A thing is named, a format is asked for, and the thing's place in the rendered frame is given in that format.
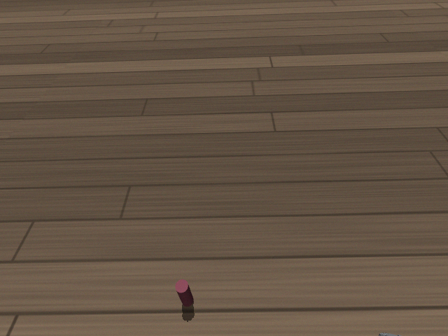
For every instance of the can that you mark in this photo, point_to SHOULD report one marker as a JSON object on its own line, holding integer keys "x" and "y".
{"x": 183, "y": 290}

